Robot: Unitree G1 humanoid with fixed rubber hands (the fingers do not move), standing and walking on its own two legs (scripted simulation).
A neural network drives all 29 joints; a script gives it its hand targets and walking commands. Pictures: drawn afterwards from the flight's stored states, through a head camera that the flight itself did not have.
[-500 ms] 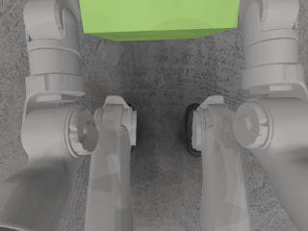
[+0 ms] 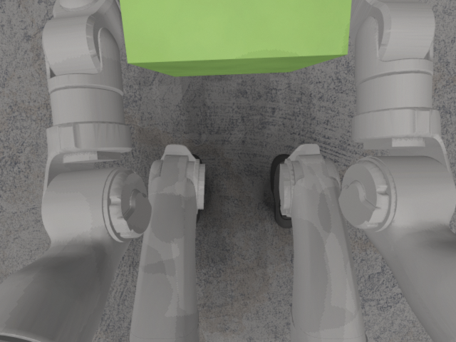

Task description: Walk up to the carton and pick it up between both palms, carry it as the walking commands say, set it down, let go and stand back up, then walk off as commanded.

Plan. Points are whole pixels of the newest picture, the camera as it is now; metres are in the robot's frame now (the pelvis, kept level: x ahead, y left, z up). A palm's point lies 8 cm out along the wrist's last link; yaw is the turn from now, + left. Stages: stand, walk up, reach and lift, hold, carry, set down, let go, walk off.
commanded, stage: reach and lift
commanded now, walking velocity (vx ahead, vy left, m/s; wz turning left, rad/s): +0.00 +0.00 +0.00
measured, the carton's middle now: out of the picture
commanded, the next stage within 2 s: none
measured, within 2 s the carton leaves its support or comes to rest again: neither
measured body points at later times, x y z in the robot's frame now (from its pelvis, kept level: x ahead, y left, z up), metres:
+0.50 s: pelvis +0.00 +0.00 +0.05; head +0.32 +0.00 +0.36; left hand +0.54 +0.17 -0.03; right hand +0.55 -0.14 -0.03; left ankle +0.15 +0.14 -0.46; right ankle +0.15 -0.13 -0.46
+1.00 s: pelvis +0.00 +0.00 +0.11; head +0.29 +0.00 +0.45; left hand +0.51 +0.17 +0.04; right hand +0.52 -0.14 +0.04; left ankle +0.15 +0.14 -0.46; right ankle +0.15 -0.13 -0.46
